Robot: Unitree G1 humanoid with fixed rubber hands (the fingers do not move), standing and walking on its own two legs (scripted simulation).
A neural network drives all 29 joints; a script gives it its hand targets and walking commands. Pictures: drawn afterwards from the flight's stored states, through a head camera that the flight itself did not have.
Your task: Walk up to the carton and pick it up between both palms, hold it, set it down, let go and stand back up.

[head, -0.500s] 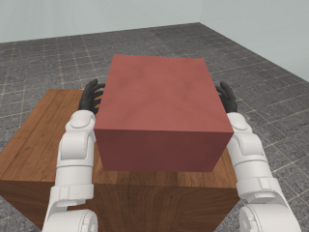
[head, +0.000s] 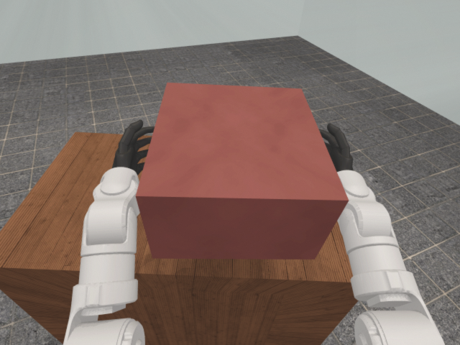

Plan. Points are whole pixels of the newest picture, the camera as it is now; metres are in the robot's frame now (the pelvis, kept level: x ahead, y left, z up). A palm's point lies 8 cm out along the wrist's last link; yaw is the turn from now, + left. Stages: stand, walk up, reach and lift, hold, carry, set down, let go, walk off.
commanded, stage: hold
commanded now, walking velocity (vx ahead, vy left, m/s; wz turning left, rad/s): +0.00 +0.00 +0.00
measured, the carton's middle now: (235, 164) +0.38 -0.01 +0.16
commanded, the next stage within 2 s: none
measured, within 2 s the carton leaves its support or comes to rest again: neither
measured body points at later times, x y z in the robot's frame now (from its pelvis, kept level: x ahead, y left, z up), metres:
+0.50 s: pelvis +0.00 +0.00 +0.00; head -0.03 +0.02 +0.45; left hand +0.37 +0.17 +0.17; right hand +0.37 -0.19 +0.16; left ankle +0.00 +0.10 -0.75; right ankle +0.03 -0.12 -0.75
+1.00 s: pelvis +0.00 +0.00 +0.00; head -0.03 +0.02 +0.45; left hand +0.37 +0.17 +0.17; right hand +0.37 -0.18 +0.16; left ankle +0.00 +0.10 -0.75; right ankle +0.03 -0.12 -0.75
